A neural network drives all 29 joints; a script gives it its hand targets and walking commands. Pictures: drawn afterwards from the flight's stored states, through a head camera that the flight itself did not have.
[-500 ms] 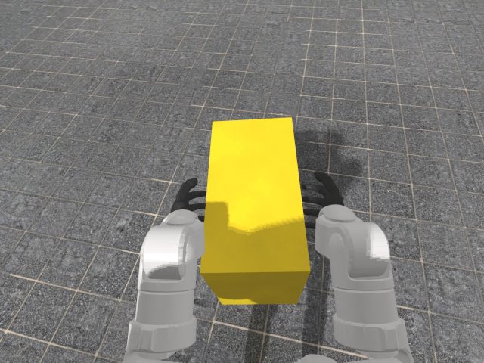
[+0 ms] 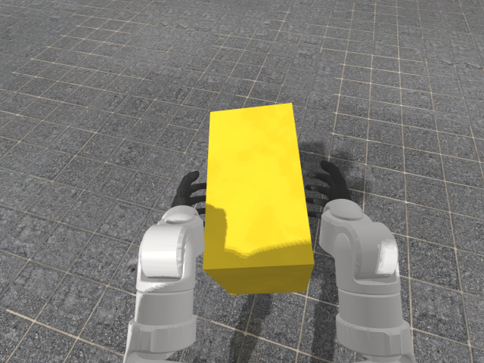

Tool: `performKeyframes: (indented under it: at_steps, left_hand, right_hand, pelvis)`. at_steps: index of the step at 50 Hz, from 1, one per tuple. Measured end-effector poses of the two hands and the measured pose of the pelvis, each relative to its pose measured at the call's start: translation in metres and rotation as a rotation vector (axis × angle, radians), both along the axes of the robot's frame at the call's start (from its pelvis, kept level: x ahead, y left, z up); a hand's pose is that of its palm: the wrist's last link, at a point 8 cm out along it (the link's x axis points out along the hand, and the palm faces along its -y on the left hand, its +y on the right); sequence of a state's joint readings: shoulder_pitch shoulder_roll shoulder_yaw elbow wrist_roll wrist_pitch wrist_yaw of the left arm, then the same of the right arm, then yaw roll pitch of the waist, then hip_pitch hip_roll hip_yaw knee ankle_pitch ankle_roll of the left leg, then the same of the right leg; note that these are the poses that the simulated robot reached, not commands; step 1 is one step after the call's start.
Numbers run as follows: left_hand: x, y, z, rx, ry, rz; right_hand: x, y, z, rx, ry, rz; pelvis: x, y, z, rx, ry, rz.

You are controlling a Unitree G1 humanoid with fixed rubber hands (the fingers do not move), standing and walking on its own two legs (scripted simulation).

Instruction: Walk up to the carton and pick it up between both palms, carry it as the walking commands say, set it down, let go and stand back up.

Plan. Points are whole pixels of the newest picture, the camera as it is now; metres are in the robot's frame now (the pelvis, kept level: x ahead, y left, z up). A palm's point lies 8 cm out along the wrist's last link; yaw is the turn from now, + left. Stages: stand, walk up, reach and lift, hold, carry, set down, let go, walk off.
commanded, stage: carry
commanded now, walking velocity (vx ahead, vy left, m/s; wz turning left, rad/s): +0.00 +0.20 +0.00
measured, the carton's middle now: (259, 204) +0.38 -0.02 +0.02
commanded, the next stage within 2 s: none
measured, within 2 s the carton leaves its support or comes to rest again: neither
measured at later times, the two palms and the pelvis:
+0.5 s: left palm (115, 195) +0.36 +0.21 +0.09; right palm (259, 181) +0.37 -0.01 +0.10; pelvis +0.05 +0.09 +0.00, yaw +4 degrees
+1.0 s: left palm (37, 217) +0.32 +0.32 +0.10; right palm (189, 199) +0.33 +0.09 +0.11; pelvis +0.02 +0.19 +0.00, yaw +4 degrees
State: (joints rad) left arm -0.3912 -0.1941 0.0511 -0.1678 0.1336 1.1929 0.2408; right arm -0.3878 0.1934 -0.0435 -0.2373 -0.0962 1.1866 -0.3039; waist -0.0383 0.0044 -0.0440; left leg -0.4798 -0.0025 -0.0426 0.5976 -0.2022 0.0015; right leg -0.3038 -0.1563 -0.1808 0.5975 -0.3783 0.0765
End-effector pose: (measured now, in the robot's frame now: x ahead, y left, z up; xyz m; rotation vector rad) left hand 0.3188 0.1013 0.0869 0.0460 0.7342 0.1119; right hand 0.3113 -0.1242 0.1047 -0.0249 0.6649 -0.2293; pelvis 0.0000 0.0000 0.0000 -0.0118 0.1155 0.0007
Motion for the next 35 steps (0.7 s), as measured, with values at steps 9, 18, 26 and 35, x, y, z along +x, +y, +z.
performKeyframes:
  at_steps: [9,18,26,35]
  left_hand:
    - [0.030,0.053,-0.007,0.008,0.053,0.024]
    - [0.042,0.078,0.002,0.056,0.003,0.056]
    - [0.041,0.118,0.005,0.013,-0.006,0.080]
    - [0.036,0.176,0.006,0.020,0.012,0.097]
  right_hand:
    - [0.037,0.052,-0.008,0.002,0.055,0.033]
    - [0.054,0.077,-0.010,0.056,0.001,0.066]
    - [0.058,0.117,0.000,0.010,-0.005,0.097]
    - [0.057,0.175,0.001,0.004,0.010,0.113]
  pelvis:
    - [0.033,0.045,0.007,-0.025,0.033,0.009]
    - [0.049,0.065,-0.002,0.021,0.003,0.042]
    - [0.054,0.094,0.000,0.023,-0.013,0.068]
    - [0.053,0.147,0.003,-0.005,-0.015,0.075]
